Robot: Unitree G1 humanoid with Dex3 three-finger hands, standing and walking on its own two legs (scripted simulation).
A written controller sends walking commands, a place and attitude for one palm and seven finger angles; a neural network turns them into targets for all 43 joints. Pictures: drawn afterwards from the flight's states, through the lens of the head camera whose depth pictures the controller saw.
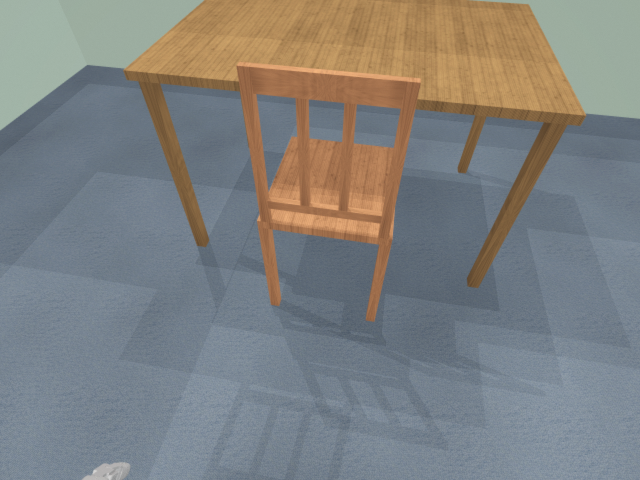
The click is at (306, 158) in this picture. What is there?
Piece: chair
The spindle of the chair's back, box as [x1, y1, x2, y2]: [296, 98, 310, 205]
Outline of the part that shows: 296,98 300,204 309,205 310,201 308,99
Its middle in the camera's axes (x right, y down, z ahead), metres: -0.04 -0.19 +0.92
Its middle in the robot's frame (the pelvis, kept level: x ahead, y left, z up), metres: +0.81 +0.09 -0.08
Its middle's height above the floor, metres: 0.69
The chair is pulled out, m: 0.00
